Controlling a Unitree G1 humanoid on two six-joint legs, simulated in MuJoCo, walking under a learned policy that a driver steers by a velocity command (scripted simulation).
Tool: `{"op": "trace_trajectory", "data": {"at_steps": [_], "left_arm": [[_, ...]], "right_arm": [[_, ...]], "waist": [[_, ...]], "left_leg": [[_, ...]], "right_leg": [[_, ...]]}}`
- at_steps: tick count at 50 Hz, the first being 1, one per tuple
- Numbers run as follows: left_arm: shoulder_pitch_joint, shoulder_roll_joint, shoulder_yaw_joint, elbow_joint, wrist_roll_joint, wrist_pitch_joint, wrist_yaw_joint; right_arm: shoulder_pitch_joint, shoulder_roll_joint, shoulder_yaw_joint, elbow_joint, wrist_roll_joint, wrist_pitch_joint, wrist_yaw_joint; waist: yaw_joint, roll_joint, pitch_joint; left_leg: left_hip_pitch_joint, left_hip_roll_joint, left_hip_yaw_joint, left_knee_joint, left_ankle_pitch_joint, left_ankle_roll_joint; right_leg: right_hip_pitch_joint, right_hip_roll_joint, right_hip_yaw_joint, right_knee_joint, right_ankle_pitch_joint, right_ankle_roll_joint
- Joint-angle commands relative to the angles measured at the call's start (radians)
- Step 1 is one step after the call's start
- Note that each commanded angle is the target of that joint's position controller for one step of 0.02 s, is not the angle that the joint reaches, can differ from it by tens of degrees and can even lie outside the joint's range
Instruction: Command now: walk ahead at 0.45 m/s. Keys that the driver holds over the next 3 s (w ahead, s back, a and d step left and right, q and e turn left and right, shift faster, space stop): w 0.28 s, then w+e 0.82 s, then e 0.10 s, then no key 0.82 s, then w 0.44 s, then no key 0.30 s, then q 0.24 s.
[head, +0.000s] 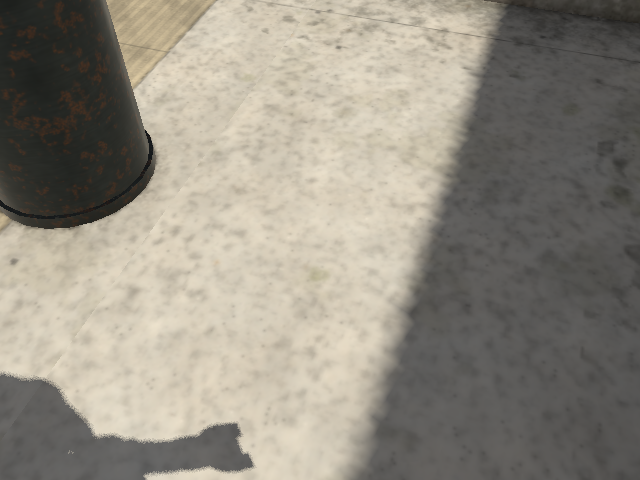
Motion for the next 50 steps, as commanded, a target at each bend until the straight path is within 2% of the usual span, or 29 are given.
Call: {"op": "trace_trajectory", "data": {"at_steps": [1,3,5,6,7,8,9,10,11,12,13,15,17,20,23,26,31,34,35,36,37,38,39,40,41,42,43,46,50], "left_arm": [[0.022,0.197,0.039,-0.044,-0.011,-0.004,0.011],[0.031,0.197,0.043,-0.040,-0.019,0.001,0.010],[0.003,0.219,0.053,-0.050,-0.017,0.003,0.012],[-0.013,0.230,0.056,-0.053,-0.013,0.011,0.012],[-0.029,0.219,0.051,-0.060,-0.006,0.019,0.011],[-0.034,0.191,0.038,-0.085,0.008,0.019,0.008],[0.093,0.019,-0.005,-0.102,0.003,-0.004,-0.003],[0.042,0.087,0.009,-0.095,-0.027,-0.038,-0.011],[-0.065,0.157,0.028,-0.138,-0.053,-0.057,-0.016],[-0.136,0.177,0.031,-0.161,-0.049,-0.063,-0.009],[-0.159,0.177,0.040,-0.163,-0.032,-0.059,0.000],[-0.108,0.137,0.044,-0.153,-0.026,-0.023,0.002],[-0.116,0.119,0.045,-0.159,-0.034,0.004,0.005],[-0.224,0.134,0.053,-0.202,-0.025,0.014,0.005],[-0.303,0.133,0.055,-0.233,-0.020,0.005,-0.010],[-0.416,0.108,0.043,-0.275,-0.016,0.001,-0.028],[-0.537,0.097,0.032,-0.360,-0.021,0.001,-0.064],[-0.479,0.139,0.051,-0.389,-0.023,0.003,-0.082],[-0.374,0.174,0.071,-0.373,-0.026,0.006,-0.083],[-0.207,0.234,0.105,-0.336,-0.028,0.007,-0.074],[-0.052,0.336,0.140,-0.310,-0.023,0.019,-0.048],[-0.092,0.397,0.145,-0.341,-0.025,0.015,-0.044],[-0.046,0.315,0.121,-0.333,-0.011,0.016,-0.041],[-0.087,0.255,0.108,-0.337,-0.007,0.010,-0.035],[-0.167,0.222,0.098,-0.354,-0.012,0.004,-0.039],[-0.233,0.185,0.086,-0.375,-0.013,0.001,-0.038],[-0.264,0.174,0.080,-0.392,-0.005,0.002,-0.034],[-0.248,0.219,0.091,-0.401,-0.011,-0.001,-0.020],[-0.189,0.252,0.103,-0.401,-0.022,0.010,0.001]], "right_arm": [[-0.157,-0.020,0.014,-0.099,0.004,-0.011,0.015],[-0.188,-0.037,0.013,-0.119,0.004,-0.015,0.023],[-0.143,-0.075,0.000,-0.122,0.001,-0.025,0.030],[-0.051,-0.100,-0.016,-0.103,0.000,-0.027,0.028],[0.131,-0.143,-0.042,-0.048,0.004,-0.025,0.022],[0.319,-0.217,-0.066,-0.003,-0.002,-0.018,0.009],[0.386,-0.302,-0.076,0.022,-0.023,-0.016,0.012],[0.359,-0.216,-0.050,0.018,-0.021,-0.020,0.014],[0.258,-0.162,-0.034,0.007,-0.018,-0.026,0.013],[0.163,-0.124,-0.020,-0.015,-0.018,-0.032,0.015],[0.101,-0.098,-0.012,-0.021,-0.028,-0.038,0.022],[0.068,-0.056,0.000,-0.006,-0.039,-0.047,0.030],[0.098,-0.065,-0.001,0.024,-0.037,-0.054,0.025],[0.152,-0.104,-0.011,0.054,-0.045,-0.056,0.002],[0.169,-0.115,-0.009,0.060,-0.044,-0.053,-0.015],[0.209,-0.127,-0.007,0.072,-0.036,-0.049,-0.027],[0.285,-0.148,-0.014,0.098,-0.027,-0.010,-0.032],[0.241,-0.190,-0.025,0.069,-0.023,0.014,-0.043],[0.226,-0.202,-0.029,0.059,-0.025,0.023,-0.049],[0.208,-0.204,-0.027,0.046,-0.022,0.028,-0.053],[0.222,-0.177,-0.015,0.015,-0.036,0.014,-0.051],[0.301,-0.031,0.029,-0.029,-0.044,-0.028,-0.026],[0.190,-0.131,0.008,-0.053,-0.008,-0.080,-0.006],[0.108,-0.153,0.003,-0.085,0.022,-0.097,0.000],[0.090,-0.141,0.004,-0.088,0.008,-0.100,-0.006],[0.087,-0.152,-0.007,-0.082,-0.015,-0.089,-0.016],[0.106,-0.150,-0.012,-0.085,-0.023,-0.072,-0.017],[0.102,-0.115,-0.010,-0.114,-0.042,-0.040,-0.021],[-0.058,-0.080,0.006,-0.168,-0.044,-0.038,-0.021]], "waist": [[-0.008,-0.112,0.151],[-0.017,-0.112,0.162],[-0.071,-0.133,0.106],[-0.127,-0.150,0.042],[-0.218,-0.144,-0.062],[-0.285,-0.076,-0.194],[-0.192,0.232,-0.352],[-0.213,0.206,-0.356],[-0.190,0.149,-0.188],[-0.160,0.045,-0.118],[-0.123,-0.004,-0.074],[-0.062,0.032,-0.052],[-0.047,0.033,-0.005],[-0.067,0.003,0.042],[-0.084,0.002,0.047],[-0.128,-0.010,0.072],[-0.170,-0.016,0.103],[-0.108,0.052,0.029],[-0.049,0.076,-0.035],[0.038,0.063,-0.121],[0.083,-0.070,-0.234],[-0.030,-0.295,-0.348],[0.042,-0.185,-0.394],[0.035,-0.142,-0.257],[-0.022,-0.019,-0.155],[-0.060,0.001,-0.110],[-0.093,-0.014,-0.079],[-0.118,-0.036,-0.041],[-0.062,-0.083,-0.013]], "left_leg": [[-0.022,-0.024,0.022,-0.132,0.057,0.006],[-0.011,-0.033,0.019,-0.191,0.050,0.035],[0.117,-0.068,0.030,-0.228,0.022,0.067],[0.242,-0.107,0.061,-0.225,0.001,0.085],[0.470,-0.143,0.078,-0.228,-0.004,0.112],[0.783,0.002,-0.096,-0.222,-0.082,0.162],[1.064,0.258,-0.625,-0.389,-0.357,0.316],[1.036,0.277,-0.824,-0.546,-0.421,0.317],[0.905,0.255,-0.672,-0.544,-0.368,0.267],[0.745,0.222,-0.519,-0.551,-0.237,0.239],[0.603,0.183,-0.408,-0.574,-0.131,0.219],[0.476,0.131,-0.277,-0.628,-0.073,0.204],[0.423,0.119,-0.186,-0.674,-0.032,0.210],[0.451,0.118,-0.096,-0.700,0.045,0.203],[0.487,0.096,0.004,-0.701,0.106,0.171],[0.533,0.099,0.070,-0.715,0.114,0.149],[0.771,0.162,0.122,-0.612,0.264,0.135],[0.806,0.170,0.170,-0.425,0.745,0.103],[0.790,0.160,0.185,-0.277,0.889,0.089],[0.697,0.122,0.205,-0.057,0.859,0.058],[0.421,0.071,0.208,0.274,0.488,0.016],[-0.024,-0.179,0.068,0.650,-0.441,-0.049],[-0.142,-0.137,-0.135,0.705,-0.440,-0.012],[-0.196,-0.084,-0.127,0.661,-0.368,0.015],[-0.151,-0.036,-0.117,0.548,-0.298,0.017],[-0.076,-0.004,-0.108,0.453,-0.267,0.008],[-0.013,0.010,-0.109,0.415,-0.250,-0.003],[0.024,0.009,-0.078,0.263,-0.198,-0.054],[0.080,-0.053,-0.050,-0.078,0.072,-0.079]], "right_leg": [[-0.098,-0.271,0.130,-0.106,0.246,-0.161],[-0.046,-0.293,0.116,-0.080,0.293,-0.145],[-0.015,-0.301,0.091,0.017,0.505,-0.118],[-0.012,-0.292,0.073,0.135,0.723,-0.110],[-0.066,-0.245,0.034,0.348,0.835,-0.083],[-0.289,-0.190,0.002,0.659,0.597,-0.039],[-0.634,0.020,0.032,1.039,-0.130,0.018],[-0.752,0.011,0.187,1.205,-0.261,0.000],[-0.845,-0.049,0.167,1.246,-0.196,-0.023],[-0.813,-0.110,0.141,1.210,-0.095,-0.035],[-0.753,-0.150,0.131,1.148,-0.024,-0.038],[-0.651,-0.191,0.143,1.069,0.029,-0.042],[-0.668,-0.198,0.140,1.017,0.050,-0.038],[-0.792,-0.186,0.174,0.894,0.184,-0.020],[-0.803,-0.150,0.168,0.708,0.353,-0.016],[-0.781,-0.133,0.095,0.556,0.441,-0.015],[-0.871,-0.112,0.032,0.446,0.302,-0.043],[-0.700,-0.030,-0.064,0.438,0.138,-0.091],[-0.561,0.014,-0.086,0.436,0.102,-0.115],[-0.316,0.048,-0.070,0.360,0.163,-0.156],[0.014,-0.127,0.209,0.350,0.181,-0.227],[0.346,-0.382,0.826,0.204,0.079,-0.449],[0.377,-0.373,0.865,0.115,0.046,-0.420],[0.274,-0.332,0.685,0.124,0.105,-0.361],[0.090,-0.283,0.551,0.112,0.211,-0.321],[-0.046,-0.242,0.461,0.096,0.292,-0.292],[-0.145,-0.216,0.423,0.069,0.329,-0.288],[-0.281,-0.187,0.357,0.032,0.419,-0.296],[-0.353,-0.105,0.268,0.051,0.357,-0.231]]}}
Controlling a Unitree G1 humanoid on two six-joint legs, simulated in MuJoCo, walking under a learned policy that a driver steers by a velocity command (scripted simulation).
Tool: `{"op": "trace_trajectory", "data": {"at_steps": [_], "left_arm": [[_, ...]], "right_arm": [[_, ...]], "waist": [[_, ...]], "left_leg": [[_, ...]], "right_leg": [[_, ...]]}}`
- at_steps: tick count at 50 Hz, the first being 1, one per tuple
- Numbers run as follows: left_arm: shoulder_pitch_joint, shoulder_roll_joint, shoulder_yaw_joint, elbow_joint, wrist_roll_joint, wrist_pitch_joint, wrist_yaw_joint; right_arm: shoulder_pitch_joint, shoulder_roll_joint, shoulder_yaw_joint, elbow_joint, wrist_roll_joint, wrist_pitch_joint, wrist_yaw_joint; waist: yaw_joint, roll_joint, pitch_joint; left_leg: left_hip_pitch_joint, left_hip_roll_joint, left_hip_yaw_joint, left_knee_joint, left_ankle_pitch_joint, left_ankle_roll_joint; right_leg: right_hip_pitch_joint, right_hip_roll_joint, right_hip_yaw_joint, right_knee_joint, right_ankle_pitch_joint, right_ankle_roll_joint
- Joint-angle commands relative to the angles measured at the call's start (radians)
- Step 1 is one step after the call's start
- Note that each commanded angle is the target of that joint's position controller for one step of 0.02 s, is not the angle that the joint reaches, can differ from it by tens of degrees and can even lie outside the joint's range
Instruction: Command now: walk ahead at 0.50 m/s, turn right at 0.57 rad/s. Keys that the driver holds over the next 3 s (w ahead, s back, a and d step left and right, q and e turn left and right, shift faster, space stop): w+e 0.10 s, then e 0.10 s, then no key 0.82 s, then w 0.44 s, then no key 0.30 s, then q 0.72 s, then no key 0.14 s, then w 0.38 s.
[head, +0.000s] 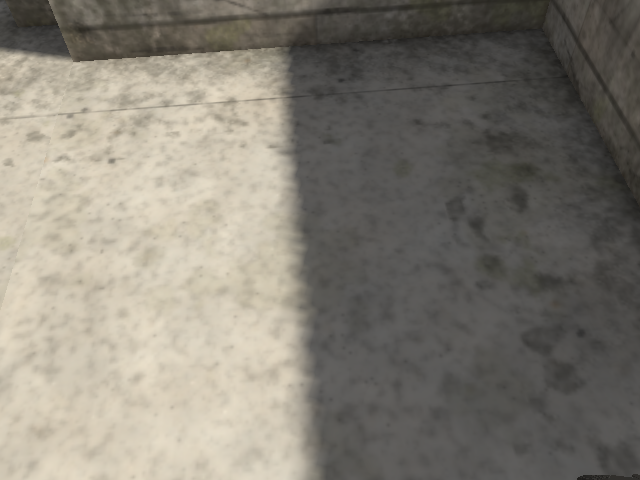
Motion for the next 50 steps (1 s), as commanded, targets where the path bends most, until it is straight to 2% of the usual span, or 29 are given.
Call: {"op": "trace_trajectory", "data": {"at_steps": [1,3,5,7,8,9,10,11,12,13,14,15,17,19,22,25,27,28,29,30,31,32,33,34,37,39,44,50], "left_arm": [[-0.008,0.177,0.047,-0.079,-0.008,-0.008,0.017],[0.029,0.178,0.048,-0.073,-0.010,-0.004,0.016],[0.051,0.167,0.045,-0.069,-0.014,0.001,0.017],[0.046,0.168,0.048,-0.075,-0.009,0.014,0.026],[0.028,0.164,0.047,-0.086,-0.007,0.021,0.031],[0.000,0.143,0.041,-0.105,-0.006,0.025,0.033],[-0.025,0.094,0.023,-0.144,0.007,0.022,0.033],[0.176,0.026,0.002,-0.143,0.004,0.014,0.031],[0.228,0.128,0.011,-0.130,-0.006,0.012,0.027],[0.125,0.184,0.028,-0.131,-0.014,0.024,0.030],[0.037,0.189,0.030,-0.148,-0.005,0.037,0.035],[-0.007,0.177,0.031,-0.160,0.005,0.049,0.038],[0.019,0.112,0.017,-0.163,0.000,0.068,0.034],[0.031,0.066,0.000,-0.160,0.007,0.072,0.036],[0.000,0.066,-0.007,-0.160,0.016,0.071,0.031],[-0.047,0.085,-0.002,-0.172,0.015,0.081,0.024],[-0.054,0.083,0.002,-0.171,0.024,0.083,0.019],[-0.068,0.097,0.004,-0.185,0.035,0.083,0.021],[-0.077,0.152,0.011,-0.209,0.047,0.083,0.030],[-0.142,0.159,0.006,-0.212,0.048,0.086,0.032],[-0.173,0.098,-0.005,-0.218,0.044,0.079,0.023],[-0.181,0.076,-0.011,-0.212,0.049,0.072,0.017],[-0.178,0.083,-0.010,-0.210,0.051,0.066,0.014],[-0.165,0.089,-0.010,-0.206,0.045,0.059,0.012],[-0.126,0.085,-0.009,-0.196,0.035,0.051,0.018],[-0.127,0.079,-0.010,-0.201,0.034,0.051,0.021],[-0.129,0.068,-0.009,-0.200,0.032,0.054,0.020],[-0.118,0.060,-0.005,-0.179,0.030,0.054,0.019]], "right_arm": [[-0.065,-0.034,-0.002,-0.072,0.003,-0.006,0.003],[-0.116,-0.046,-0.004,-0.095,0.016,-0.010,0.009],[-0.133,-0.074,-0.013,-0.112,0.021,-0.017,0.017],[-0.115,-0.107,-0.027,-0.117,0.012,-0.028,0.022],[-0.068,-0.116,-0.034,-0.107,0.008,-0.034,0.022],[0.007,-0.131,-0.043,-0.094,-0.005,-0.041,0.018],[0.137,-0.190,-0.057,-0.087,-0.028,-0.044,0.012],[0.221,-0.240,-0.067,-0.073,-0.040,-0.026,0.010],[0.241,-0.198,-0.063,-0.068,0.000,-0.009,0.016],[0.192,-0.124,-0.044,-0.097,0.002,0.004,0.010],[0.133,-0.088,-0.028,-0.102,-0.003,0.018,0.007],[0.097,-0.067,-0.017,-0.100,-0.005,0.027,0.008],[0.056,-0.072,-0.015,-0.082,-0.013,0.032,0.013],[0.024,-0.091,-0.020,-0.070,-0.012,0.033,0.016],[0.017,-0.115,-0.027,-0.048,0.005,0.045,0.013],[0.033,-0.119,-0.023,-0.029,0.019,0.060,0.015],[0.033,-0.098,-0.011,-0.019,0.025,0.069,0.017],[0.064,-0.064,0.002,-0.004,0.019,0.069,0.019],[0.089,-0.024,0.018,-0.007,-0.005,0.067,0.023],[0.178,0.011,0.026,0.003,-0.009,0.064,0.024],[0.135,-0.029,0.020,0.012,-0.015,0.072,0.016],[0.105,-0.056,0.012,0.012,-0.013,0.077,0.012],[0.101,-0.065,0.009,0.024,-0.011,0.083,0.006],[0.107,-0.078,0.006,0.030,-0.013,0.087,0.003],[0.117,-0.061,0.010,0.047,-0.005,0.080,0.005],[0.115,-0.055,0.011,0.059,-0.001,0.076,0.006],[0.111,-0.053,0.009,0.084,0.004,0.082,0.003],[0.111,-0.058,0.007,0.115,0.007,0.092,-0.006]], "waist": [[0.005,-0.090,-0.034],[0.029,-0.112,-0.037],[0.030,-0.124,-0.040],[0.008,-0.149,-0.041],[-0.019,-0.164,-0.060],[-0.063,-0.160,-0.106],[-0.117,-0.083,-0.245],[-0.053,0.220,-0.418],[-0.059,0.249,-0.475],[-0.092,0.144,-0.344],[-0.089,0.067,-0.247],[-0.074,0.043,-0.174],[-0.017,0.081,-0.118],[0.002,0.107,-0.130],[-0.008,0.118,-0.190],[-0.022,0.108,-0.179],[-0.007,0.099,-0.140],[-0.011,0.073,-0.122],[-0.042,-0.046,-0.129],[-0.126,-0.213,-0.134],[-0.088,-0.199,-0.099],[-0.081,-0.186,-0.055],[-0.073,-0.169,-0.028],[-0.067,-0.155,-0.011],[-0.060,-0.091,-0.031],[-0.057,-0.073,-0.051],[-0.057,-0.044,-0.066],[-0.060,-0.038,-0.062]], "left_leg": [[0.133,-0.075,0.059,-0.228,0.208,-0.014],[0.167,-0.100,0.055,-0.301,0.255,-0.010],[0.174,-0.106,0.026,-0.358,0.220,0.006],[0.200,-0.125,0.021,-0.404,0.146,0.033],[0.258,-0.134,0.033,-0.435,0.142,0.053],[0.384,-0.114,0.040,-0.478,0.229,0.081],[0.647,0.046,-0.077,-0.409,0.466,0.149],[1.015,0.334,-0.427,-0.366,0.722,0.349],[1.029,0.380,-0.607,-0.410,0.511,0.387],[0.924,0.313,-0.468,-0.433,0.435,0.342],[0.790,0.255,-0.331,-0.444,0.452,0.305],[0.666,0.204,-0.245,-0.460,0.507,0.295],[0.477,0.136,-0.128,-0.519,0.522,0.273],[0.413,0.114,-0.051,-0.546,0.604,0.286],[0.421,0.123,-0.013,-0.545,0.599,0.291],[0.414,0.124,-0.020,-0.538,0.343,0.272],[0.356,0.088,-0.014,-0.516,0.083,0.218],[0.314,0.055,-0.007,-0.500,-0.051,0.159],[0.259,-0.012,0.050,-0.398,-0.187,0.089],[0.316,-0.079,0.124,-0.376,-0.233,0.042],[0.400,-0.076,0.111,-0.387,-0.153,0.023],[0.417,-0.074,0.114,-0.397,-0.101,0.019],[0.418,-0.071,0.115,-0.400,-0.085,0.022],[0.410,-0.068,0.109,-0.406,-0.076,0.026],[0.410,-0.059,0.103,-0.414,-0.037,0.035],[0.416,-0.057,0.103,-0.408,-0.013,0.034],[0.438,-0.053,0.103,-0.394,0.023,0.031],[0.458,-0.050,0.098,-0.388,0.038,0.033]], "right_leg": [[-0.091,-0.187,0.140,-0.088,0.221,-0.136],[-0.072,-0.202,0.181,-0.067,0.161,-0.120],[-0.006,-0.227,0.245,-0.012,0.108,-0.108],[0.058,-0.234,0.298,0.084,0.196,-0.081],[0.074,-0.218,0.310,0.148,0.257,-0.059],[0.054,-0.165,0.283,0.256,0.318,-0.019],[-0.071,-0.106,0.222,0.501,0.188,0.032],[-0.379,0.034,0.114,0.837,-0.491,0.105],[-0.488,-0.033,0.133,1.009,-0.527,0.126],[-0.543,-0.067,0.119,1.072,-0.448,0.149],[-0.541,-0.096,0.075,1.048,-0.385,0.160],[-0.515,-0.119,0.061,1.004,-0.358,0.165],[-0.379,-0.147,0.027,0.852,-0.329,0.158],[-0.278,-0.141,-0.020,0.682,-0.285,0.163],[-0.157,-0.147,-0.040,0.485,-0.130,0.155],[-0.076,-0.138,-0.056,0.331,-0.056,0.132],[0.031,-0.119,-0.078,0.163,0.030,0.094],[0.088,-0.156,-0.027,0.096,0.074,0.067],[0.139,-0.294,0.126,0.064,0.203,0.022],[0.033,-0.362,0.180,0.045,0.095,-0.048],[-0.076,-0.304,0.156,0.015,-0.106,-0.034],[-0.112,-0.255,0.120,0.019,-0.182,0.007],[-0.128,-0.225,0.093,0.031,-0.173,0.035],[-0.125,-0.214,0.078,0.047,-0.137,0.048],[-0.067,-0.201,0.056,0.109,0.010,0.051],[-0.040,-0.196,0.047,0.134,0.082,0.048],[-0.022,-0.185,0.035,0.155,0.151,0.044],[-0.022,-0.175,0.022,0.157,0.171,0.047]]}}
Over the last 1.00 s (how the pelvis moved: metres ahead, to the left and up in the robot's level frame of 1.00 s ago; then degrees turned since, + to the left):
0.57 -0.03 0.00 -21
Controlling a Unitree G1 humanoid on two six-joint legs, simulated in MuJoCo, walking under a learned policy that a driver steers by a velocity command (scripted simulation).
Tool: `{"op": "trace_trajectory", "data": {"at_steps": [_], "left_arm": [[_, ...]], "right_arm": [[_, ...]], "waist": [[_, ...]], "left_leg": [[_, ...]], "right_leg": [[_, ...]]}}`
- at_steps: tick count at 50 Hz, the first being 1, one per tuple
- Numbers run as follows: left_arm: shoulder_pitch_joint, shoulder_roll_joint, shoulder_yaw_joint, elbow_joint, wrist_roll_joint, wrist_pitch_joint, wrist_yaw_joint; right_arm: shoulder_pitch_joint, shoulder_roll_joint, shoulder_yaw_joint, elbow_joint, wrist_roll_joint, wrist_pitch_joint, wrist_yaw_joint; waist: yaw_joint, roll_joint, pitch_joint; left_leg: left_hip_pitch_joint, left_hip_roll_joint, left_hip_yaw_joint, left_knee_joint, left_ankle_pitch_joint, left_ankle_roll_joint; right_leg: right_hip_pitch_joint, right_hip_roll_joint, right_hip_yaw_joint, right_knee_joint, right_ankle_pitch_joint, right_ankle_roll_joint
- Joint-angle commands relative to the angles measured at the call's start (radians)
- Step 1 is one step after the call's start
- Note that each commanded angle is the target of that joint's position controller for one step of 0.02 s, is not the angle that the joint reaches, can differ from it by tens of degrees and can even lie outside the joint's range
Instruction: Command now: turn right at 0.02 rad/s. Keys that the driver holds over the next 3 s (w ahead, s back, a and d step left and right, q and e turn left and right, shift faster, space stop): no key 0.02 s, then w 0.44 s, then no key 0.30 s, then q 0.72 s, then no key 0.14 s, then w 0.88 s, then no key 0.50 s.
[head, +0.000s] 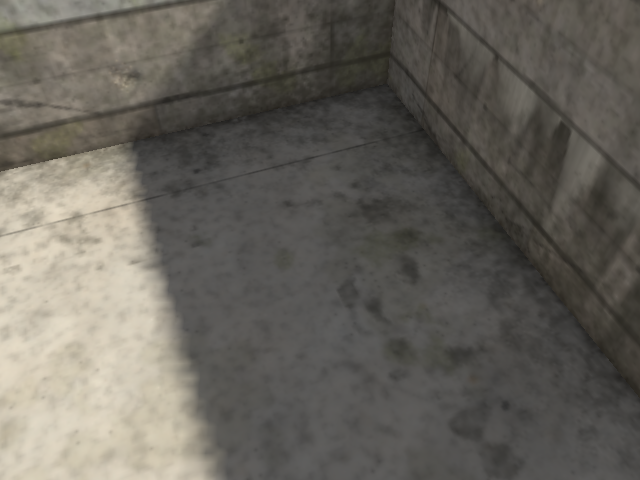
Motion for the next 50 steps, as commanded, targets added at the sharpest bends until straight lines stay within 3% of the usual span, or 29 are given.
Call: {"op": "trace_trajectory", "data": {"at_steps": [1,2,4,6,8,10,11,12,13,14,15,16,17,20,25,27,29,30,32,33,34,35,36,37,38,40,42,46,50], "left_arm": [[-0.014,0.102,0.032,-0.062,-0.001,-0.015,0.004],[0.009,0.097,0.032,-0.046,-0.001,-0.013,0.005],[0.040,0.135,0.048,-0.031,-0.011,-0.005,0.007],[0.087,0.163,0.055,-0.020,-0.019,-0.014,0.009],[0.128,0.189,0.062,0.004,-0.030,-0.036,0.010],[0.075,0.177,0.057,0.002,-0.035,-0.052,0.010],[0.008,0.165,0.053,-0.014,-0.039,-0.052,0.009],[-0.070,0.132,0.043,-0.040,-0.039,-0.053,0.008],[-0.117,0.067,0.028,-0.079,-0.041,-0.066,0.008],[-0.129,0.109,0.038,-0.104,-0.052,-0.085,0.015],[-0.101,0.149,0.050,-0.086,-0.059,-0.098,0.012],[-0.056,0.138,0.048,-0.061,-0.058,-0.105,0.004],[-0.046,0.127,0.047,-0.049,-0.049,-0.108,-0.002],[-0.076,0.101,0.046,-0.048,-0.032,-0.102,-0.022],[-0.229,0.039,0.018,-0.091,-0.034,-0.103,-0.043],[-0.254,0.057,0.021,-0.100,-0.035,-0.104,-0.051],[-0.241,0.091,0.032,-0.099,-0.036,-0.104,-0.054],[-0.201,0.118,0.042,-0.087,-0.030,-0.104,-0.052],[-0.007,0.172,0.068,-0.015,-0.013,-0.105,-0.040],[0.104,0.222,0.078,0.014,0.003,-0.103,-0.026],[0.143,0.272,0.073,0.019,0.027,-0.092,-0.019],[0.167,0.214,0.059,0.028,0.010,-0.082,-0.029],[0.068,0.187,0.051,0.022,-0.010,-0.075,-0.032],[-0.020,0.144,0.037,0.022,-0.021,-0.073,-0.030],[-0.076,0.114,0.024,0.026,-0.016,-0.077,-0.031],[-0.146,0.102,0.022,0.048,0.011,-0.084,-0.034],[-0.170,0.109,0.024,0.069,0.027,-0.092,-0.029],[-0.156,0.207,0.055,0.085,0.002,-0.062,0.012],[-0.161,0.213,0.060,0.098,-0.015,-0.034,0.036]], "right_arm": [[0.000,-0.103,-0.022,-0.031,0.002,-0.006,-0.008],[0.019,-0.093,-0.020,-0.017,0.001,-0.003,-0.008],[0.024,-0.103,-0.026,-0.003,0.011,-0.001,-0.010],[-0.018,-0.087,-0.025,-0.026,0.018,-0.019,-0.009],[-0.045,-0.077,-0.024,-0.049,0.031,-0.051,0.001],[0.005,-0.079,-0.028,-0.032,0.039,-0.078,0.017],[0.084,-0.080,-0.032,0.002,0.041,-0.087,0.024],[0.185,-0.115,-0.044,0.046,0.035,-0.091,0.027],[0.285,-0.203,-0.068,0.081,0.031,-0.093,0.025],[0.327,-0.260,-0.081,0.071,0.017,-0.098,0.032],[0.294,-0.197,-0.064,0.052,0.003,-0.101,0.028],[0.263,-0.160,-0.054,0.034,0.008,-0.103,0.025],[0.233,-0.157,-0.052,0.021,0.015,-0.101,0.025],[0.227,-0.101,-0.028,0.021,0.013,-0.081,0.022],[0.239,-0.149,-0.030,0.018,0.008,-0.059,-0.007],[0.276,-0.171,-0.035,0.032,0.013,-0.054,-0.010],[0.261,-0.176,-0.038,0.033,0.023,-0.052,-0.011],[0.239,-0.182,-0.042,0.027,0.025,-0.052,-0.012],[0.200,-0.180,-0.045,0.012,0.027,-0.050,-0.012],[0.210,-0.155,-0.038,-0.007,0.010,-0.053,-0.011],[0.381,-0.034,-0.002,0.003,-0.012,-0.057,-0.001],[0.444,-0.086,-0.012,0.049,0.015,-0.061,0.009],[0.346,-0.145,-0.032,0.023,0.039,-0.053,0.011],[0.243,-0.136,-0.031,-0.006,0.035,-0.043,0.001],[0.197,-0.124,-0.035,-0.014,0.022,-0.028,-0.011],[0.240,-0.078,-0.031,-0.003,0.016,0.009,-0.026],[0.247,-0.055,-0.027,-0.007,0.011,0.027,-0.039],[0.131,-0.123,-0.046,-0.079,0.011,0.050,-0.038],[0.076,-0.122,-0.057,-0.122,0.012,0.059,-0.028]], "waist": [[0.000,0.000,-0.062],[-0.001,-0.008,-0.082],[0.012,-0.038,-0.027],[0.036,-0.109,0.055],[0.040,-0.178,0.093],[-0.004,-0.174,0.081],[-0.051,-0.147,0.062],[-0.097,-0.070,0.053],[-0.105,0.159,0.050],[-0.125,0.308,0.062],[-0.097,0.185,0.070],[-0.066,0.130,0.056],[-0.051,0.096,0.048],[-0.038,0.106,0.043],[-0.064,0.103,0.079],[-0.068,0.131,0.068],[-0.037,0.149,0.047],[-0.004,0.155,0.017],[0.103,0.130,-0.098],[0.136,0.051,-0.203],[0.062,-0.230,-0.384],[0.080,-0.219,-0.522],[0.067,-0.145,-0.364],[0.049,-0.075,-0.230],[0.025,-0.022,-0.157],[-0.037,-0.070,-0.119],[-0.052,-0.106,-0.113],[-0.011,-0.110,-0.112],[-0.003,-0.084,-0.073]], "left_leg": [[0.015,0.023,-0.028,-0.062,0.183,0.020],[0.023,0.011,-0.013,-0.061,0.100,0.021],[-0.053,-0.031,0.031,-0.008,-0.146,0.039],[-0.172,-0.051,0.041,0.092,-0.212,0.059],[-0.243,-0.043,0.012,0.183,-0.176,0.097],[-0.175,-0.019,-0.018,0.114,-0.164,0.150],[-0.028,-0.020,-0.021,-0.002,-0.115,0.171],[0.103,0.021,-0.101,-0.099,-0.092,0.183],[0.231,0.161,-0.366,-0.235,-0.215,0.240],[0.336,0.342,-0.696,-0.357,-0.149,0.348],[0.370,0.356,-0.688,-0.333,-0.073,0.357],[0.398,0.321,-0.599,-0.314,-0.023,0.325],[0.397,0.297,-0.522,-0.322,0.019,0.294],[0.318,0.207,-0.300,-0.368,0.259,0.230],[0.161,0.122,-0.105,-0.387,0.482,0.192],[0.152,0.138,-0.094,-0.360,0.565,0.188],[0.188,0.160,-0.097,-0.305,0.650,0.167],[0.211,0.162,-0.099,-0.252,0.729,0.150],[0.192,0.112,-0.069,-0.031,0.838,0.105],[0.038,0.057,-0.049,0.181,0.609,0.066],[-0.244,-0.083,-0.042,0.587,-0.225,0.004],[-0.259,-0.098,-0.197,0.751,-0.395,-0.006],[-0.324,-0.043,-0.167,0.784,-0.340,-0.009],[-0.350,-0.002,-0.121,0.738,-0.273,-0.011],[-0.315,0.029,-0.118,0.673,-0.217,-0.017],[-0.134,0.053,-0.109,0.523,-0.154,-0.021],[-0.049,0.038,-0.083,0.384,-0.159,-0.027],[-0.093,0.038,-0.053,0.334,-0.069,-0.001],[-0.123,0.040,-0.034,0.293,-0.090,0.024]], "right_leg": [[0.036,-0.065,0.070,-0.089,0.304,-0.043],[0.044,-0.057,0.062,-0.100,0.203,-0.045],[0.010,-0.056,0.088,-0.138,-0.158,-0.078],[-0.020,-0.143,0.243,-0.253,-0.441,-0.139],[-0.002,-0.257,0.434,-0.339,-0.492,-0.209],[-0.026,-0.262,0.416,-0.312,-0.383,-0.201],[-0.100,-0.216,0.331,-0.272,-0.319,-0.162],[-0.196,-0.136,0.207,-0.150,-0.221,-0.104],[-0.360,0.012,-0.012,0.149,-0.123,-0.014],[-0.558,0.043,-0.014,0.376,-0.249,0.012],[-0.644,-0.010,0.053,0.526,-0.261,-0.001],[-0.676,-0.040,0.060,0.580,-0.172,-0.018],[-0.693,-0.070,0.048,0.579,-0.089,-0.028],[-0.593,-0.105,-0.005,0.466,0.073,-0.017],[-0.381,-0.046,-0.090,0.101,0.287,0.012],[-0.287,-0.019,-0.099,0.032,0.334,0.009],[-0.230,-0.013,-0.068,-0.018,0.353,-0.021],[-0.178,-0.001,-0.061,-0.039,0.349,-0.041],[0.079,0.027,-0.077,-0.110,0.442,-0.091],[0.329,-0.098,0.028,-0.055,0.750,-0.133],[0.643,-0.411,0.376,-0.016,1.075,-0.322],[0.617,-0.450,0.542,-0.109,0.933,-0.383],[0.462,-0.394,0.426,-0.166,0.726,-0.338],[0.315,-0.334,0.331,-0.207,0.599,-0.288],[0.167,-0.293,0.263,-0.249,0.553,-0.259],[-0.051,-0.242,0.140,-0.313,0.467,-0.220],[-0.133,-0.226,0.065,-0.330,0.448,-0.227],[-0.110,-0.296,0.102,-0.386,0.116,-0.250],[-0.072,-0.322,0.081,-0.383,0.048,-0.228]]}}
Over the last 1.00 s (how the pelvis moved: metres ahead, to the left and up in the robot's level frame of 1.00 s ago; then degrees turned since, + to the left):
0.25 0.01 -0.01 -13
